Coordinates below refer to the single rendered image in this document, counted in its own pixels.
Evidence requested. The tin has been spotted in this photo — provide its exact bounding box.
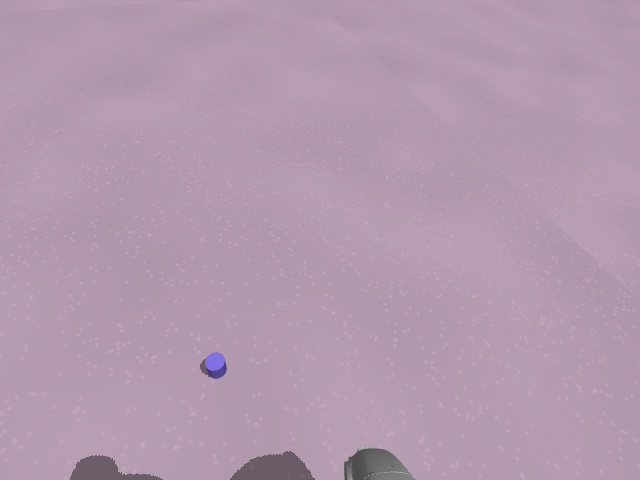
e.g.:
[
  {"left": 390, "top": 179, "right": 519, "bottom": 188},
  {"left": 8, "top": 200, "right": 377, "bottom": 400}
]
[{"left": 205, "top": 352, "right": 227, "bottom": 379}]

